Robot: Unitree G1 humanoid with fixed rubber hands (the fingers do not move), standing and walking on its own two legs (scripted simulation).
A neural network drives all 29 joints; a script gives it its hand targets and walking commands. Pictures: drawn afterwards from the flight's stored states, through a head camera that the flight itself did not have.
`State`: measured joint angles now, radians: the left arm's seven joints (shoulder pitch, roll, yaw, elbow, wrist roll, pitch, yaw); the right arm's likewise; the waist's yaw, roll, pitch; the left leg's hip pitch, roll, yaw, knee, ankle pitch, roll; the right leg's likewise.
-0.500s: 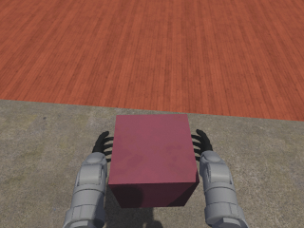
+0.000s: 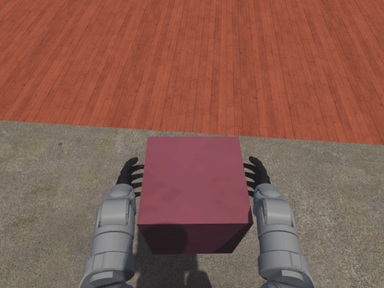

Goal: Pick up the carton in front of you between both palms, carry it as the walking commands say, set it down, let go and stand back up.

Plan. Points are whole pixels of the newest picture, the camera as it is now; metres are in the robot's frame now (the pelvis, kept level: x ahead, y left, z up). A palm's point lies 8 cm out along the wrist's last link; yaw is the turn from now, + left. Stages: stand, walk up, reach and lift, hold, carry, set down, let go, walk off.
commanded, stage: reach and lift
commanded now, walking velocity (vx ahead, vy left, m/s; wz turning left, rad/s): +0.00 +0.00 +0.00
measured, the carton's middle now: (192, 199) +0.32 +0.00 -0.05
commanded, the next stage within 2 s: hold in 0.44 s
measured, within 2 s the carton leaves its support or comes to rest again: neither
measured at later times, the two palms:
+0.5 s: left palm (123, 193) +0.29 +0.15 +0.03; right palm (264, 188) +0.30 -0.15 +0.04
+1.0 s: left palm (121, 195) +0.28 +0.15 +0.04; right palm (265, 191) +0.29 -0.15 +0.05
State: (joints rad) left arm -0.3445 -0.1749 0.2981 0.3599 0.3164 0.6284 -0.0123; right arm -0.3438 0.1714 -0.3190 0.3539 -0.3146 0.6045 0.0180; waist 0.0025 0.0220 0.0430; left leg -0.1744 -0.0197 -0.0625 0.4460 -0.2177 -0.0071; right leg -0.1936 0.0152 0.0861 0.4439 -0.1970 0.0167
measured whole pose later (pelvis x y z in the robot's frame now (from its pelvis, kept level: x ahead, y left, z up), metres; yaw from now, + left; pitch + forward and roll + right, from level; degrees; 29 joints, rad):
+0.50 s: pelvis +0.01 -0.01 +0.00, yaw +0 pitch -5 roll +0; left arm -0.24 -0.15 0.21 0.26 0.28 0.72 -0.01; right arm -0.25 0.15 -0.21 0.26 -0.27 0.70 -0.01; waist 0.01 0.01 0.02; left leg -0.07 -0.01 -0.07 0.37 -0.20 -0.01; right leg -0.10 0.02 0.08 0.37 -0.18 0.01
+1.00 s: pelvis -0.01 +0.00 +0.00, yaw +0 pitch -8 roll +0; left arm -0.30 -0.16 0.25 0.26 0.31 0.76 -0.02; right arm -0.31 0.17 -0.26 0.27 -0.31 0.74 0.02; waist 0.00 0.01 0.06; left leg -0.06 -0.02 -0.06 0.39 -0.19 -0.01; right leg -0.09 0.01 0.09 0.40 -0.17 0.02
